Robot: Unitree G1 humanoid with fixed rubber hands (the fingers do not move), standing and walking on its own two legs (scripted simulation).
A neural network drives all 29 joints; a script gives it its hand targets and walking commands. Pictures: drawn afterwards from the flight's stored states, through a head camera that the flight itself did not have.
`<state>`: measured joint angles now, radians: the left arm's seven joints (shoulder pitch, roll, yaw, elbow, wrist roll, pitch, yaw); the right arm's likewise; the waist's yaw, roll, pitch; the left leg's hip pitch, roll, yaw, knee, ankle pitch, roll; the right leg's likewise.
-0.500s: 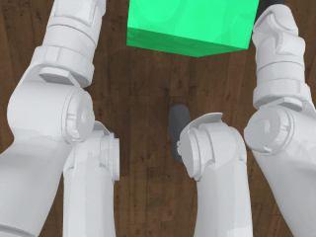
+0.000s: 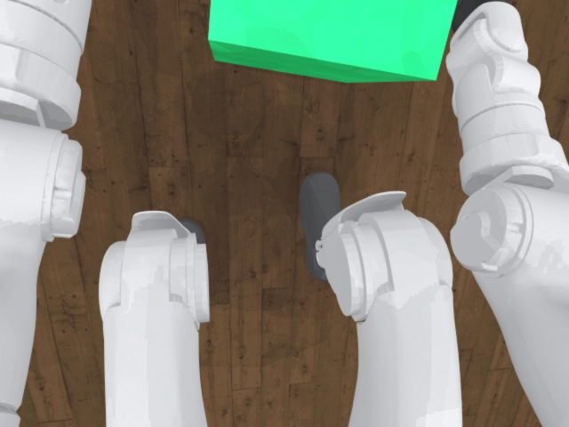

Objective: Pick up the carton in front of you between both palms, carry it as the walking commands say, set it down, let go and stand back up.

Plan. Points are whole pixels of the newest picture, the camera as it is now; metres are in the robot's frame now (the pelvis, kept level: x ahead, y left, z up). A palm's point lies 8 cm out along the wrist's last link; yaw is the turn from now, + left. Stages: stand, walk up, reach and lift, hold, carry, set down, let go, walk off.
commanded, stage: set down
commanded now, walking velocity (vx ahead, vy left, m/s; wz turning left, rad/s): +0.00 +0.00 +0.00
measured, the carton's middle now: out of the picture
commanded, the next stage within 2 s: let go in 1.02 s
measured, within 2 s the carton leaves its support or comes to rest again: neither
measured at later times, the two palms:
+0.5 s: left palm out of the picture +0.62 +0.11 -0.02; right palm out of the picture +0.51 -0.26 -0.03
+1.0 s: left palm out of the picture +0.62 +0.12 +0.13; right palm out of the picture +0.50 -0.26 +0.13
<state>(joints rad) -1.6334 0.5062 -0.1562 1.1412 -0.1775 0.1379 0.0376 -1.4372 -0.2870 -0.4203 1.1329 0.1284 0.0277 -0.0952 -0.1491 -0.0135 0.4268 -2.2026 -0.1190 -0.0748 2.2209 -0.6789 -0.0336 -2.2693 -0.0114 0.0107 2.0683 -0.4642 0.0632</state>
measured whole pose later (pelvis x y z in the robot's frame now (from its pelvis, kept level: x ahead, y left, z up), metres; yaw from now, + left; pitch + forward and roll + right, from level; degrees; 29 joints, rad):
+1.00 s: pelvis +0.03 +0.00 +0.22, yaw +1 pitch +48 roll -1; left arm -1.35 0.42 0.13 0.99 0.03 0.26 -0.05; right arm -1.05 -0.13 -0.43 0.65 0.04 0.24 -0.09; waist -0.18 0.05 -0.05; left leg -1.73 -0.06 -0.06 1.37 -0.47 -0.02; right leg -1.80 0.00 0.03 1.26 -0.31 0.04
